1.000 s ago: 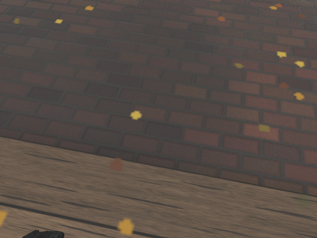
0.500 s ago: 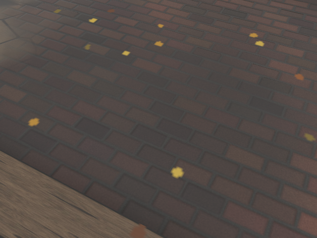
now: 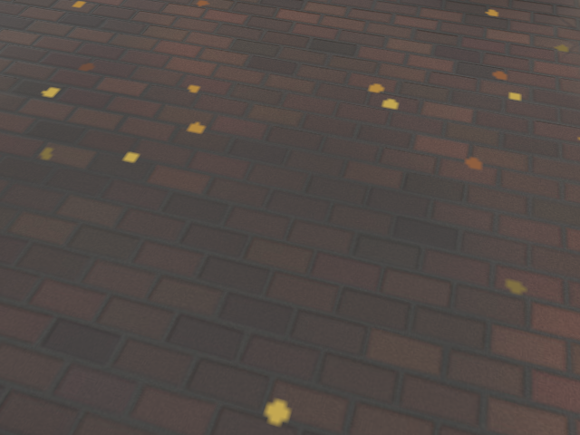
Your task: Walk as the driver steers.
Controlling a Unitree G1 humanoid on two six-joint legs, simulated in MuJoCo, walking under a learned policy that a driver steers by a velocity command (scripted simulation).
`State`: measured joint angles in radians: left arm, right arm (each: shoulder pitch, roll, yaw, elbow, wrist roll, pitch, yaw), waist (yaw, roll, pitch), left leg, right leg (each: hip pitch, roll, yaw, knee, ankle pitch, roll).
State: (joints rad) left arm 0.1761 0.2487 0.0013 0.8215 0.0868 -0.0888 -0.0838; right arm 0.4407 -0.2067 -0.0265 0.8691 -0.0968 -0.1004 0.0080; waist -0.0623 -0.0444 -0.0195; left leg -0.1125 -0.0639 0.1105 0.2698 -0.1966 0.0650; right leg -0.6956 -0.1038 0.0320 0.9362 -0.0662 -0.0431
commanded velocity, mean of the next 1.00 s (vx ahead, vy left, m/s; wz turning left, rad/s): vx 0.50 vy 0.00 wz -0.47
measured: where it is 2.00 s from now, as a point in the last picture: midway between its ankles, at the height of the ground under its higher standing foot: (429, 249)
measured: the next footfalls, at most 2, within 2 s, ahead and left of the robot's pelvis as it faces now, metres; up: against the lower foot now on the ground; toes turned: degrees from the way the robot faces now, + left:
right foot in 0.36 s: +0.39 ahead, -0.22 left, -0.15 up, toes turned -15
left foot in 0.74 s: +0.72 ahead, -0.08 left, -0.15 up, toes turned -30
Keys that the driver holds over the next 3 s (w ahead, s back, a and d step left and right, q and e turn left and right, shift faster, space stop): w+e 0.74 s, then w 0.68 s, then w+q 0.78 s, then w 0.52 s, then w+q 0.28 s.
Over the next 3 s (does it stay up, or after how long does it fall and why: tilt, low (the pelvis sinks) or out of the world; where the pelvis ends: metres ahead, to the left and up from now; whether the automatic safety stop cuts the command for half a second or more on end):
stays up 1.63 -0.49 -0.15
